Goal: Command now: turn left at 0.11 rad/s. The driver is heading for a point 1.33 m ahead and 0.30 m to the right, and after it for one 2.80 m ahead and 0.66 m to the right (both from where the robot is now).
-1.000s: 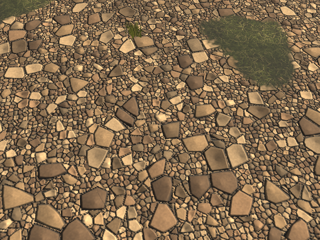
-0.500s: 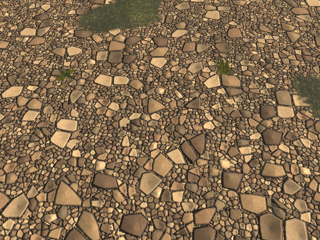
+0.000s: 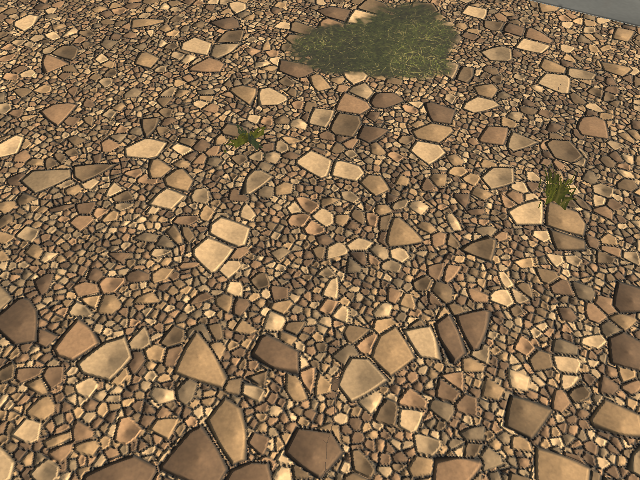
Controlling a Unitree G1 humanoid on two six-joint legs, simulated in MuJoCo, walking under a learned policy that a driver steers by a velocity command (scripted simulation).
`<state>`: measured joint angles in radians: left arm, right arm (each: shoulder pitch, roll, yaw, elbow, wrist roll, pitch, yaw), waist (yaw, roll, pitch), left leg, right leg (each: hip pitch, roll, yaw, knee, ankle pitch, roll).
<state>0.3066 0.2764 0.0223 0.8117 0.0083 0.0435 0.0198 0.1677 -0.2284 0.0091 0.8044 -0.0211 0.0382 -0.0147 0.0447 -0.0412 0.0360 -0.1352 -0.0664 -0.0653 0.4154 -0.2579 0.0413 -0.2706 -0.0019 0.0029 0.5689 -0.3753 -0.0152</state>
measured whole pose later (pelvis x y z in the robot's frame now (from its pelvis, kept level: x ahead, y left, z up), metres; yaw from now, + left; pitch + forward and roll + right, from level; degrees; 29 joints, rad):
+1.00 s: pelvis +0.04 +0.01 +0.00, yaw +0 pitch +2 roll +0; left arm 0.20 0.24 0.06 1.00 0.02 -0.02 -0.02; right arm 0.36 -0.20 -0.03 1.04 -0.03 -0.07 -0.01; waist -0.04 -0.03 -0.03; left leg -0.16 -0.04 0.05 0.43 -0.31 0.06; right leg -0.44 -0.01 0.02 0.91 -0.31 -0.08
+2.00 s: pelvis +0.85 -0.23 -0.01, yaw -22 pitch +1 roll +2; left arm 0.15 0.27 0.02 0.77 0.06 -0.09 -0.02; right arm 0.43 -0.29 -0.07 0.94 -0.02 -0.08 0.00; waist -0.04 -0.01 0.01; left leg -0.21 -0.12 0.00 0.43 -0.22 0.09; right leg -0.53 -0.03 0.06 1.24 -0.32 -0.06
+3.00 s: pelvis +1.41 -0.44 -0.01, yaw -6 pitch +0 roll +1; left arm 0.24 0.25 0.05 0.76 0.02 0.08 -0.03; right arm 0.18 -0.24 -0.03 0.75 -0.03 0.01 -0.02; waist 0.01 0.00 0.05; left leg -0.31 0.02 0.20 0.47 -0.16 0.06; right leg -0.41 -0.05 -0.05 0.83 -0.39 -0.01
